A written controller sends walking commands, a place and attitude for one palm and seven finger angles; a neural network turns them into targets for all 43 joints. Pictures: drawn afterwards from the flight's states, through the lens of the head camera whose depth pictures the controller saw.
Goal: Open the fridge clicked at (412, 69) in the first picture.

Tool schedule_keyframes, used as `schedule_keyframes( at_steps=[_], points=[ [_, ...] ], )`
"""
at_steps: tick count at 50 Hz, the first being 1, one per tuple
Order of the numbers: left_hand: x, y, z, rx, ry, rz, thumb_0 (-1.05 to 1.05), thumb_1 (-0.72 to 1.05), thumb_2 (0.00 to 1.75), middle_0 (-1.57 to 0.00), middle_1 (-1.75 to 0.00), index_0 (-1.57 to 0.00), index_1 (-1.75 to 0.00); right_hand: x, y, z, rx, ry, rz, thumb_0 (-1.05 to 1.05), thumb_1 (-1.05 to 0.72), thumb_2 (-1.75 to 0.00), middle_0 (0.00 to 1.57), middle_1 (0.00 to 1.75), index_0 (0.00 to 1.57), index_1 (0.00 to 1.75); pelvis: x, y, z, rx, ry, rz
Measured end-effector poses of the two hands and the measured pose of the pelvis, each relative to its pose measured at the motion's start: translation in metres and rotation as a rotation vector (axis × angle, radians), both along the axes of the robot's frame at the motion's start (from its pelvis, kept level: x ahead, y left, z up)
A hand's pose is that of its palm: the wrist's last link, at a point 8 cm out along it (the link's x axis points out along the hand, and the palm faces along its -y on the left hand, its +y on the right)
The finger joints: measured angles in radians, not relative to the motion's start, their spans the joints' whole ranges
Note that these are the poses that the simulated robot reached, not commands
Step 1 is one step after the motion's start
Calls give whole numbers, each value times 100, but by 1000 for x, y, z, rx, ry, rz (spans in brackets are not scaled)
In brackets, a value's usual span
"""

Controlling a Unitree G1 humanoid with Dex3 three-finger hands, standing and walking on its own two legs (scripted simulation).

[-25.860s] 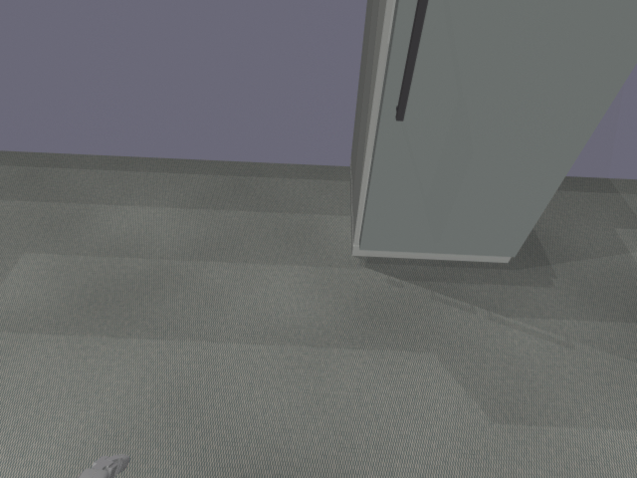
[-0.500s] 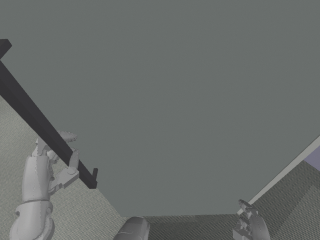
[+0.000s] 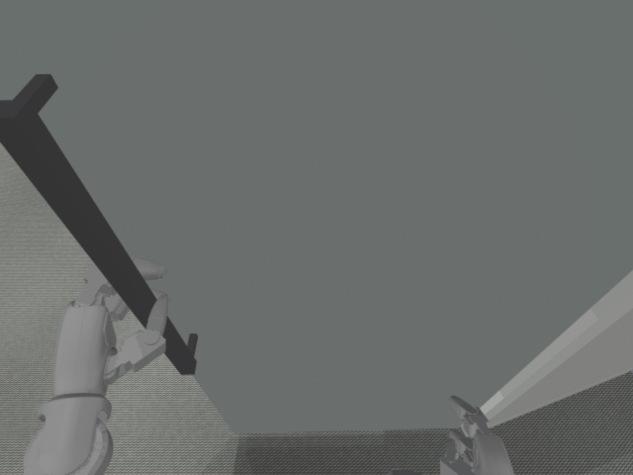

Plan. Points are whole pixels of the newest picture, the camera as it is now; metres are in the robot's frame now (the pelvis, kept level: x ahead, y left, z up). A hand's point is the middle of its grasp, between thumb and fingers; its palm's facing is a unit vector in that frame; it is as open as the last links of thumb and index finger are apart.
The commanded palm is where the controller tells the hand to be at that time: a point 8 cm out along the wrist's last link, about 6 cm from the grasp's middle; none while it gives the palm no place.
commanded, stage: stop walking and hold the door back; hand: left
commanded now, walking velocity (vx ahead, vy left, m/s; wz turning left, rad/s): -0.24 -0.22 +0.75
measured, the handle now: (140, 276) +0.29 +0.21 +0.14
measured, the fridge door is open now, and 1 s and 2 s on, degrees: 73 75 75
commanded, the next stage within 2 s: none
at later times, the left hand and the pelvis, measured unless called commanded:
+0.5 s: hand (154, 406) +0.16 +0.16 +0.12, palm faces +0.39 -0.89 -0.23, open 5.5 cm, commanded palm +0.16 +0.21 +0.10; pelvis -0.14 -0.08 +0.00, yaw +13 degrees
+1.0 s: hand (159, 327) +0.24 +0.18 +0.12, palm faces +0.44 -0.87 -0.24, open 5.5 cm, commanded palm +0.18 +0.23 +0.10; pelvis -0.16 -0.12 +0.01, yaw +13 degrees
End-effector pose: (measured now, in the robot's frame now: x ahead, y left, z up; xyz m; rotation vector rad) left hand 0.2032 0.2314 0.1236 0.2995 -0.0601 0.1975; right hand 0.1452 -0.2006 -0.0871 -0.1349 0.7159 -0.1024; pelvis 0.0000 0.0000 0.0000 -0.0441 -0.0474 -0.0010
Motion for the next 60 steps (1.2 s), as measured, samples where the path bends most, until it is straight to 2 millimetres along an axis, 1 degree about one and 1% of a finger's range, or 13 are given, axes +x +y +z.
schedule_keyframes(
  at_steps=[3,5,9,17,21,25,31,36,40,46,50,55,60],
  points=[
    [-29,-10,-1,43,-26,91,-2,65,79,-42,-137,-30,-138,-3,-19,-19,19,13,51,1,-90,-90,20,30,20,30,-17,-29,-14,32,17,33],
    [-48,-17,-1,55,-18,134,-3,65,79,-43,-138,-29,-138,-7,-35,-27,-2,46,76,1,-90,-90,21,30,20,30,-31,-40,-14,37,8,69],
    [-79,-26,1,50,3,170,-3,64,79,-43,-138,-31,-138,-17,-65,-22,-63,91,90,2,-90,-90,20,30,20,30,-49,-55,-4,71,4,128],
    [-91,-33,-2,-12,-45,225,-3,62,80,-47,-140,-41,-140,-27,-95,7,-173,40,178,2,-91,-90,20,30,20,30,-88,-77,5,97,21,215],
    [-87,-32,-3,-54,-73,219,-1,64,79,-45,-140,-43,-140,-37,-97,21,-209,-18,206,2,-91,-90,20,30,20,30,-116,-79,1,86,31,219],
    [-80,-31,2,-46,-39,196,0,67,79,-43,-140,-44,-140,-63,-91,23,-169,-36,202,1,-91,-90,20,30,20,30,-143,-83,3,54,-5,238],
    [-67,-28,10,-49,53,222,0,67,78,-44,-140,-44,-140,-120,-81,-10,-77,146,244,1,-91,-90,20,30,20,30,-158,-100,6,24,-10,280],
    [-52,-26,12,-40,67,277,-2,65,78,-45,-140,-44,-140,-153,-94,-50,-39,269,268,1,-90,-90,20,30,20,30,-159,-125,-14,61,-4,266],
    [-42,-26,12,-45,88,319,-3,66,78,-45,-140,-45,-140,-159,-126,-59,-56,296,187,1,-92,-90,21,30,21,30,-166,-131,-12,79,-20,255],
    [-22,-21,13,-73,136,317,-6,66,77,-45,-140,-45,-140,-168,-175,-40,-137,282,95,1,-91,-90,20,30,20,30,-163,-127,1,117,-4,246],
    [-8,-18,12,-97,131,299,-5,66,78,-45,-140,-45,-140,-173,-195,-25,-198,270,49,1,-91,-90,20,30,20,30,-160,-119,5,124,2,237],
    [5,-15,9,-119,53,236,0,69,79,-45,-140,-45,-140,-176,-191,-10,-241,250,5,1,-91,-90,20,30,20,30,-155,-100,3,102,6,217],
    [5,-11,4,-120,-56,142,2,70,77,-45,-140,-43,-140,-171,-157,-4,-221,213,-41,1,-91,-90,20,30,19,30,-150,-78,-5,63,16,193]
  ],
)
